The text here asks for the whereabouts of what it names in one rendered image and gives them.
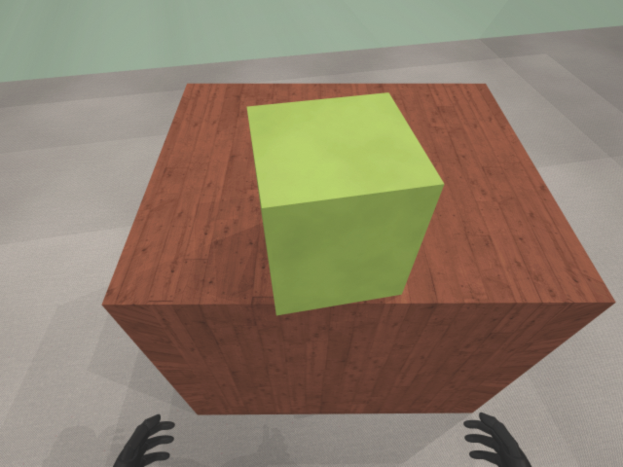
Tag carton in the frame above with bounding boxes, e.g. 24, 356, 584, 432
247, 92, 444, 315

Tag pedestal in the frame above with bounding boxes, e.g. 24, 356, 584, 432
102, 84, 616, 415

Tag robot left hand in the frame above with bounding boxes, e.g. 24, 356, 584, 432
113, 414, 175, 467

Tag robot right hand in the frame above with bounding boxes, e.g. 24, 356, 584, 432
463, 413, 531, 467

